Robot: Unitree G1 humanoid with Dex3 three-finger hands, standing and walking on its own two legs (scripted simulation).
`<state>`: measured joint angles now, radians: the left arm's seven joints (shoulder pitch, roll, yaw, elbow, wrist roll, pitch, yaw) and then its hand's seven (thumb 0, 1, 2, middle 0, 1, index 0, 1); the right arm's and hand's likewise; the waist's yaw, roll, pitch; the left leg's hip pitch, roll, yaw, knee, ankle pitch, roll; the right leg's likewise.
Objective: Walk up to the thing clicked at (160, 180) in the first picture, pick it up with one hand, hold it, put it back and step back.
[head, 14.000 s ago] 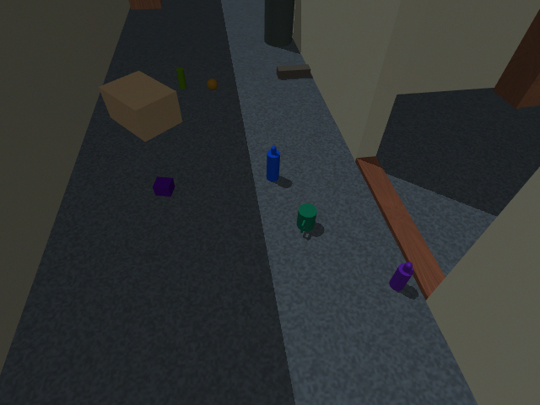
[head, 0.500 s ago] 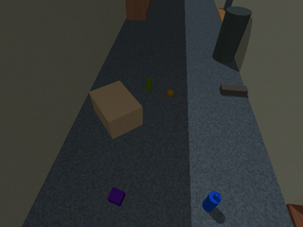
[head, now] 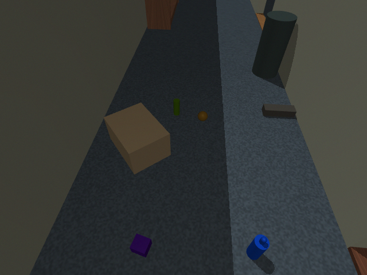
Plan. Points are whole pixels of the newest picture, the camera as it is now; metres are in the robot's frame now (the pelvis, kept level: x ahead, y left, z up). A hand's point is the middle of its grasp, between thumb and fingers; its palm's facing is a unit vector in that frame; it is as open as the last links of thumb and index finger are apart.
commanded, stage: walk up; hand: left
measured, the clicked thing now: (141, 245) +0.42 +0.21 -0.75
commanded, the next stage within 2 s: stand in 0.84 s
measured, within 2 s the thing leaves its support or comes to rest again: neither
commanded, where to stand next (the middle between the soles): +0.04 -0.01 m, yaw -2 degrees
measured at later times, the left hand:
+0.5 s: hand out of the picture +0.08 +0.26 -0.15, palm faces -0.06 -0.92 -0.38, open 7.3 cm
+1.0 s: hand out of the picture +0.08 +0.25 -0.15, palm faces -0.07 -0.93 -0.36, open 7.3 cm
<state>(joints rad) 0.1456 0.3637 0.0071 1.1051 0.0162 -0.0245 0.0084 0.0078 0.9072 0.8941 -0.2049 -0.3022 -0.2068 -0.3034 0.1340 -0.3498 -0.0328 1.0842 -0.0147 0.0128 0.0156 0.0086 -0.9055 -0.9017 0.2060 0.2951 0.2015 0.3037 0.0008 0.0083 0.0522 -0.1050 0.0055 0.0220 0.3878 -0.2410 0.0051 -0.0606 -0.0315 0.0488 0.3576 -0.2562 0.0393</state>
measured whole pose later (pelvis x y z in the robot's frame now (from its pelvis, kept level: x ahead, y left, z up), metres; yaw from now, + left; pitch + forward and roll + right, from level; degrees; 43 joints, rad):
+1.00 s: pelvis -0.01 +0.00 +0.00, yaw -2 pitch -3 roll +0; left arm 0.12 0.35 0.00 1.09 0.01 -0.01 0.00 0.01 0.91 0.89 -0.21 -0.30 -0.21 -0.30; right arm 0.11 -0.35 -0.03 1.09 0.00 0.00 0.01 0.01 -0.91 -0.90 0.21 0.29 0.20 0.30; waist -0.01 0.01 0.08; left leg -0.09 0.02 0.05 0.35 -0.21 0.00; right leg -0.07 -0.01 0.08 0.34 -0.22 0.03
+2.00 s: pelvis -0.03 +0.00 +0.00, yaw +0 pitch -2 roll +0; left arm 0.13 0.35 -0.01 1.11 0.01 -0.01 -0.01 0.01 0.91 0.89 -0.20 -0.30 -0.21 -0.30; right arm 0.11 -0.35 -0.01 1.12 -0.01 -0.01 0.01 0.01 -0.91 -0.90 0.21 0.30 0.20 0.30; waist 0.00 0.00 0.06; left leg -0.13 0.02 0.03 0.34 -0.17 0.00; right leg -0.09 -0.02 0.05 0.31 -0.19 0.04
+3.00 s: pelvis -0.02 +0.00 +0.00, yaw +0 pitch -2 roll +0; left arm 0.13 0.35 0.00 1.11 0.01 -0.01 -0.01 0.01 0.91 0.89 -0.20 -0.30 -0.21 -0.30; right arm 0.11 -0.35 -0.01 1.11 -0.01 -0.02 0.00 0.01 -0.91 -0.90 0.21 0.30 0.20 0.30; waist 0.00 0.01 0.06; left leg -0.12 0.01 0.02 0.34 -0.18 0.00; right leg -0.07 -0.02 0.04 0.31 -0.20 0.03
